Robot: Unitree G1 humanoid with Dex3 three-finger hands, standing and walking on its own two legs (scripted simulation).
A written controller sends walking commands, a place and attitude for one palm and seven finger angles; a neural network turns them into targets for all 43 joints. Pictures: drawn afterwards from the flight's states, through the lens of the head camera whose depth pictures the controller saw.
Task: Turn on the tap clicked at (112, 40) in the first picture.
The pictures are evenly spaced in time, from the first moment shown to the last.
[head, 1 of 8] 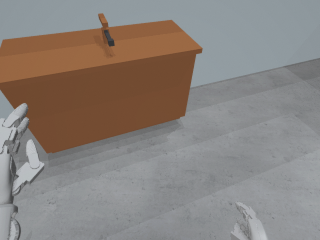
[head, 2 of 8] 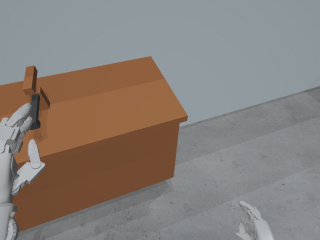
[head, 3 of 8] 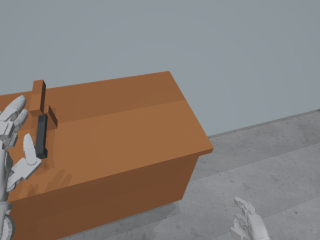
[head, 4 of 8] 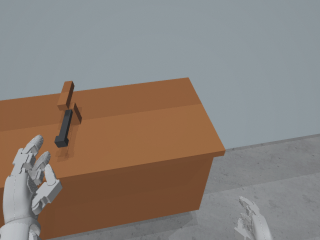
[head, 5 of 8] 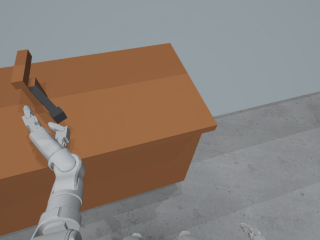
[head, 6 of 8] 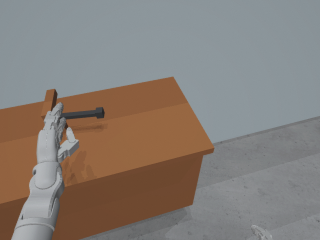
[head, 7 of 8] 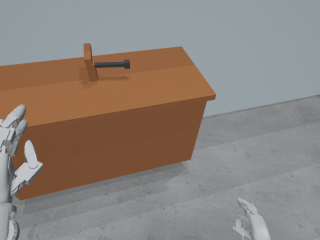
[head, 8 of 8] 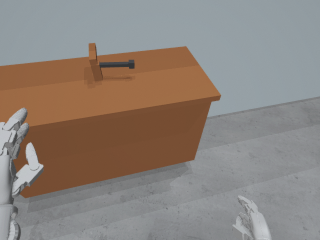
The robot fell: no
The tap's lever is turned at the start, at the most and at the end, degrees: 0 80 80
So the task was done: yes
